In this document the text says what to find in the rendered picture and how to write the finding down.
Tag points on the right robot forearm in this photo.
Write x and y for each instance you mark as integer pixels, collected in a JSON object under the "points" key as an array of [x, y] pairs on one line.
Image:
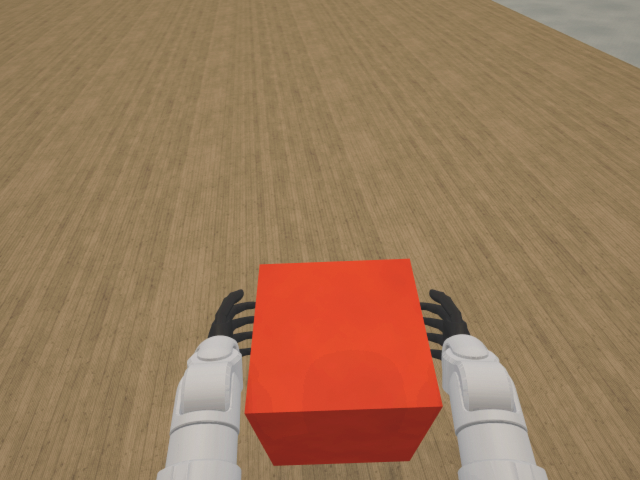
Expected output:
{"points": [[488, 419]]}

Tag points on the carton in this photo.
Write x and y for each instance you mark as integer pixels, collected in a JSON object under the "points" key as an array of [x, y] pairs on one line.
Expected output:
{"points": [[340, 366]]}

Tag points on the robot left hand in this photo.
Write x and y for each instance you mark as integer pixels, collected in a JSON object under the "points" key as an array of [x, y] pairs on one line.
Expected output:
{"points": [[223, 323]]}

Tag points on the robot right hand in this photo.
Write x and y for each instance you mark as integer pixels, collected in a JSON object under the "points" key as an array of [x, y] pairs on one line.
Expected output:
{"points": [[451, 323]]}

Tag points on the left robot forearm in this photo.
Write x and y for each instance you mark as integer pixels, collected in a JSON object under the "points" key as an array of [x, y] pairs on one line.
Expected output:
{"points": [[206, 416]]}

